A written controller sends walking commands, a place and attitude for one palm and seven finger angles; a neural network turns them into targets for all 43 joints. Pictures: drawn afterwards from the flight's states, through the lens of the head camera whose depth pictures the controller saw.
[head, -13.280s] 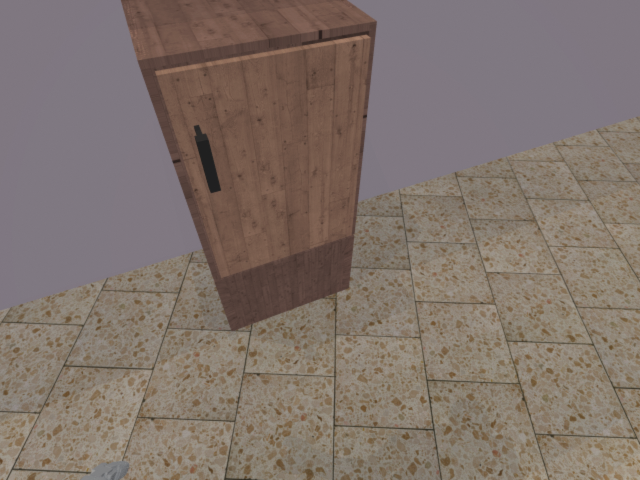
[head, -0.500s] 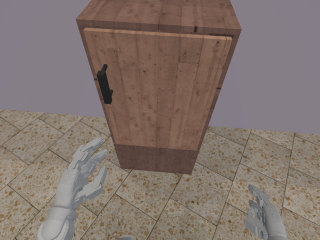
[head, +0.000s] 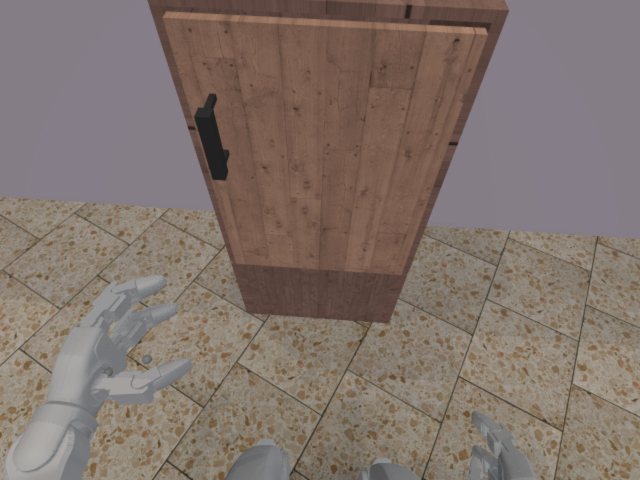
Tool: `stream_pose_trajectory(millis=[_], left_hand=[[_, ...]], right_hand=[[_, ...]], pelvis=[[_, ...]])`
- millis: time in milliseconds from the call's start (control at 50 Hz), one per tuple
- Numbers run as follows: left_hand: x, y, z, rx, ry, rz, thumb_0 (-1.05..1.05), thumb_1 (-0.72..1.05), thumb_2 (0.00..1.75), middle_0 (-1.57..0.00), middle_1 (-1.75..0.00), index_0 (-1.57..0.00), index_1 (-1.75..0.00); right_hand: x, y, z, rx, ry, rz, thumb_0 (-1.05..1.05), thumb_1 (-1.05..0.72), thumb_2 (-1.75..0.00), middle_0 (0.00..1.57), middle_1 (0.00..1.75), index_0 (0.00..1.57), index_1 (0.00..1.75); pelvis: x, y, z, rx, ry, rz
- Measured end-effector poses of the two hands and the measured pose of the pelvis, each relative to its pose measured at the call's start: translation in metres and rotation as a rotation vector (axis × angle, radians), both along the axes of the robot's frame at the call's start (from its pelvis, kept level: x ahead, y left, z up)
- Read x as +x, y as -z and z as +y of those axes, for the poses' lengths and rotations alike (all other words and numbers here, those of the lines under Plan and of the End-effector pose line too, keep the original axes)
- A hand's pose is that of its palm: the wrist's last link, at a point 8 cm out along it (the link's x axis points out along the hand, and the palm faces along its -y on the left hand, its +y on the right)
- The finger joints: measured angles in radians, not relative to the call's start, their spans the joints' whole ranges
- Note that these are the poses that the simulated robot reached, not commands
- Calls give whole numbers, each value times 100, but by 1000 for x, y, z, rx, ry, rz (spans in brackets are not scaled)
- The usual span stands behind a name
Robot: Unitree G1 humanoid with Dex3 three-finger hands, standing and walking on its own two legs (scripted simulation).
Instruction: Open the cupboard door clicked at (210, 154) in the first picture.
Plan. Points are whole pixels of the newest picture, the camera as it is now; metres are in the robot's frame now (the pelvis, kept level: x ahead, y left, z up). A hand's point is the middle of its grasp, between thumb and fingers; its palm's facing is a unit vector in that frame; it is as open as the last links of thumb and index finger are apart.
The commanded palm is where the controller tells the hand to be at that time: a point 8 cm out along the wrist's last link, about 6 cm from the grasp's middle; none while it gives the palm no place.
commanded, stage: raise the hand with hooked fingers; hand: left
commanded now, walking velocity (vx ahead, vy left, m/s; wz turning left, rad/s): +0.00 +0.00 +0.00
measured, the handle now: (215, 138) +0.60 +0.19 +0.06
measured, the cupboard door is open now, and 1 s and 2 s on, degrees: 0 0 0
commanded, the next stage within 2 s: move the hooked fingers beside the handle in 1.26 s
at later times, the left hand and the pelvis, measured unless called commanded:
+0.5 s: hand (74, 328) +0.27 +0.28 +0.07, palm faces +0.01 -1.00 -0.06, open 13.7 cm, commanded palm +0.25 +0.33 +0.07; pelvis +0.01 +0.03 +0.01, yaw +1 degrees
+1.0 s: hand (69, 300) +0.30 +0.29 +0.08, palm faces -0.05 -1.00 -0.03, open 14.0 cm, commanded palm +0.27 +0.34 +0.08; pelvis +0.02 +0.02 +0.02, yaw +1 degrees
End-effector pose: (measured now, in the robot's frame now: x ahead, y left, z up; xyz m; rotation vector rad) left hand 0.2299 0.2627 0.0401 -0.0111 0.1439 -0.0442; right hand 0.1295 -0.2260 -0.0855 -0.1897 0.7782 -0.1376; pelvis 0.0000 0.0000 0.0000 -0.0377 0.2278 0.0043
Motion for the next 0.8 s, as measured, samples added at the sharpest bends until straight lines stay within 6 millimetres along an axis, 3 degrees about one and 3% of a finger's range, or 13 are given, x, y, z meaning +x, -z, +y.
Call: stream_pose_trajectory(millis=[100,220,280,400,480,580,720,800], left_hand=[[-6,-18,24,81,-81,-121,0,1,51,-27,-88,-26,-88],[0,-2,32,61,8,-68,0,-13,45,-28,-97,-27,-97],[3,-6,36,48,24,-61,0,-20,42,-28,-102,-28,-102],[11,-34,58,71,-47,-155,0,-34,36,-30,-111,-29,-111],[17,-34,72,73,-54,-119,-1,-41,33,-30,-115,-29,-115],[22,-26,79,51,-22,-42,-1,-46,31,-30,-118,-30,-118],[34,-46,93,74,-46,-129,-1,-49,30,-31,-120,-30,-120],[44,-48,103,64,-44,-105,-1,-49,30,-31,-120,-30,-120]], right_hand=[[-6,-5,-11,-61,-11,27,2,-90,-90,21,30,20,30],[11,-13,-15,-114,-28,-6,2,-90,-90,21,30,20,30],[23,-24,-9,-120,-33,-54,2,-90,-90,21,30,20,30],[44,-40,10,-99,-79,-119,2,-90,-90,21,30,20,30],[51,-41,20,-80,-107,-120,2,-90,-90,21,30,20,30],[49,-39,23,-75,-111,-95,1,-90,-90,21,30,20,30],[34,-37,15,-94,-101,-37,2,-90,-90,21,30,20,30],[25,-35,7,-103,-80,-2,2,-90,-90,21,30,20,30]], pelvis=[[4,-1,9,-5,-7,4],[2,2,19,-19,-18,7],[4,-2,22,-21,-16,-1],[8,-10,26,-23,-22,-20],[8,-12,27,-26,-30,-25],[9,-15,28,-27,-29,-27],[12,-19,27,-25,-29,-35],[12,-20,25,-24,-29,-32]])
